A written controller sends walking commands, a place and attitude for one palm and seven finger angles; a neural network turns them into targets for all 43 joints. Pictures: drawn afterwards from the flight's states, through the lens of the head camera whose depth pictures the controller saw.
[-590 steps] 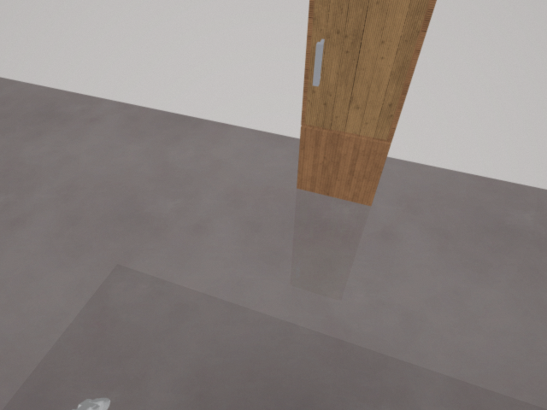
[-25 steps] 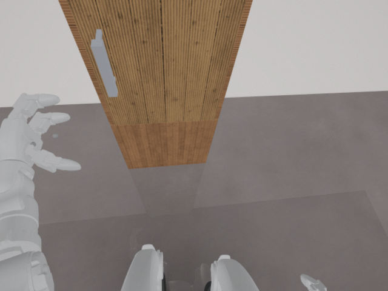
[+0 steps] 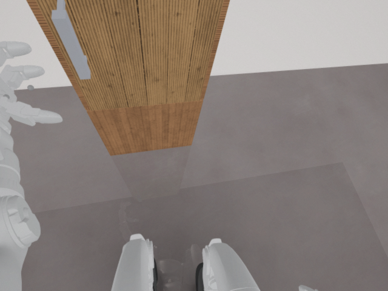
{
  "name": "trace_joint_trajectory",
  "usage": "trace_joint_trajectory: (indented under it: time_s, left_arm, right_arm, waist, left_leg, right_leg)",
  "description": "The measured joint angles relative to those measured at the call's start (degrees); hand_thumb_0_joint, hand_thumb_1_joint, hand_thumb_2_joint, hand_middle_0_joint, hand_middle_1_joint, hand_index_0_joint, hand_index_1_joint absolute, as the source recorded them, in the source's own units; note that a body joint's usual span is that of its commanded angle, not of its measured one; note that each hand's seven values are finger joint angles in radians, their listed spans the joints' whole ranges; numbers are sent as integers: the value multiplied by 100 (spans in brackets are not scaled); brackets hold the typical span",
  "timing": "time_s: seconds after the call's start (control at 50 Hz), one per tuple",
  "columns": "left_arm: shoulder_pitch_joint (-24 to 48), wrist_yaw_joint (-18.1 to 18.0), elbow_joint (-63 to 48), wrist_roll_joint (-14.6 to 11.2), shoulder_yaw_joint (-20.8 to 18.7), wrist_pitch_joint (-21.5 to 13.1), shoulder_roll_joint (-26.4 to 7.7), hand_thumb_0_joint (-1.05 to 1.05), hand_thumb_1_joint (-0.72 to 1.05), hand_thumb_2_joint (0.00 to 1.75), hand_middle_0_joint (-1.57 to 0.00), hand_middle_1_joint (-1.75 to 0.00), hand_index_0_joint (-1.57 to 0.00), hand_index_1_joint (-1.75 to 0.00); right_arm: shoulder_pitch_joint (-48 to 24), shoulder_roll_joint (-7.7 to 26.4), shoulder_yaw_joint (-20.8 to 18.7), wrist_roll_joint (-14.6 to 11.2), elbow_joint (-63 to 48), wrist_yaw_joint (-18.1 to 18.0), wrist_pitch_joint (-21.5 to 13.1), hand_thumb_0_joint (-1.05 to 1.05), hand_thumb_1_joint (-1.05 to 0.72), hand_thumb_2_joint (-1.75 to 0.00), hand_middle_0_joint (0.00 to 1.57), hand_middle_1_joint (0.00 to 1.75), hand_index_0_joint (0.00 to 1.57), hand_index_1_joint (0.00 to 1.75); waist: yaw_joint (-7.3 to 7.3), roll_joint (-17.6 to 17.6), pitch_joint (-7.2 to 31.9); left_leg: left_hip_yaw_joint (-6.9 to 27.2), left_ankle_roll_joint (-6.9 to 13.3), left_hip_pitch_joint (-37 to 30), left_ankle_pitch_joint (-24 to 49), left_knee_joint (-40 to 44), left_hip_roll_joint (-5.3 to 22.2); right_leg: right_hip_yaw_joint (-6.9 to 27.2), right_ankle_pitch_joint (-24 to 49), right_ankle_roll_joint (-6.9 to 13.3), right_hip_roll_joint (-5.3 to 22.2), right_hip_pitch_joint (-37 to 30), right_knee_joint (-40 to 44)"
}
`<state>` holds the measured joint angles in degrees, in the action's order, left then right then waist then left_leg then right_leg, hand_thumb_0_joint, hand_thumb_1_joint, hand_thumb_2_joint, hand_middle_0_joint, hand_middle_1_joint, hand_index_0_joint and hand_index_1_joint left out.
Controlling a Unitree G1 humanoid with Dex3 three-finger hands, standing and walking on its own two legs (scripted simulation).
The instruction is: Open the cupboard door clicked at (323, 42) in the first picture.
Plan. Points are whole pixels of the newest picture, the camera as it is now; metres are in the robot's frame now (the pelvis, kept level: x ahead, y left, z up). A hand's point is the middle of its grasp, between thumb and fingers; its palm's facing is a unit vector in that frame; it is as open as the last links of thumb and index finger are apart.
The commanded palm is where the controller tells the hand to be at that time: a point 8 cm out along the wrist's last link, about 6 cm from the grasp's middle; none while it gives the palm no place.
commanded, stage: move the hooked fingers beside the handle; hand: left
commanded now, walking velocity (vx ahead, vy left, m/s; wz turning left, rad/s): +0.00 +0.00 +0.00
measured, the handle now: (74, 42) +0.60 +0.23 +0.06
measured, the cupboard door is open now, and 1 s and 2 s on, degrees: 0 0 0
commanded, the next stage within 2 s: slide the fingers in behind the handle in 1.14 s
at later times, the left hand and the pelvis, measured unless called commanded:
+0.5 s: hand (35, 61) +0.55 +0.29 +0.06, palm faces +0.12 -0.99 -0.04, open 13.9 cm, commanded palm +0.53 +0.31 +0.05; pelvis +0.00 +0.00 -0.02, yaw -2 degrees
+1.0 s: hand (34, 66) +0.53 +0.29 +0.06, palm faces +0.12 -0.99 -0.02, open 13.9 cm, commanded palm +0.52 +0.31 +0.05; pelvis +0.01 +0.01 -0.01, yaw -1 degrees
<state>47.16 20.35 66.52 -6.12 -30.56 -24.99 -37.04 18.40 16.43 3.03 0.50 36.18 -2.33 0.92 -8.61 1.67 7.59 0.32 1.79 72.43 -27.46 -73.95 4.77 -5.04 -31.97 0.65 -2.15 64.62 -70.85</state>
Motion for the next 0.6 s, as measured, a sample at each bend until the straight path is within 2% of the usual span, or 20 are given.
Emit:
trace_joint_trajectory:
  time_s: [0.26,0.42,0.5,0.6]
  left_arm:
    - [701,46,366,204,-218,282,-613,-1,-49,30,-30,-120,-30,-120]
    - [1282,64,651,384,-194,480,-1096,-1,-49,30,-30,-120,-30,-120]
    - [1267,125,543,392,-229,562,-1144,-1,-49,30,-30,-120,-30,-120]
    - [1018,144,303,381,-430,594,-1021,-1,-49,30,-30,-120,-30,-120]
  right_arm:
    - [164,34,94,22,-5,48,204,0,-90,-90,20,30,20,30]
    - [207,48,196,40,-83,53,240,0,-90,-90,20,30,20,30]
    - [240,37,203,49,-146,74,297,0,-90,-90,20,30,20,30]
    - [268,-10,195,60,-161,129,340,0,-90,-90,20,30,20,30]
  waist:
    - [-227,57,-56]
    - [-402,92,-108]
    - [-420,100,-130]
    - [-372,88,-144]
  left_leg:
    - [48,-6,391,-52,-182,83]
    - [127,0,717,-86,-362,107]
    - [108,16,801,-101,-395,119]
    - [72,37,780,-115,-368,135]
  right_leg:
    - [-28,-3,9,-85,369,-113]
    - [-94,-20,10,-116,646,-230]
    - [-72,-18,-8,-124,735,-252]
    - [-33,-4,-33,-138,723,-208]
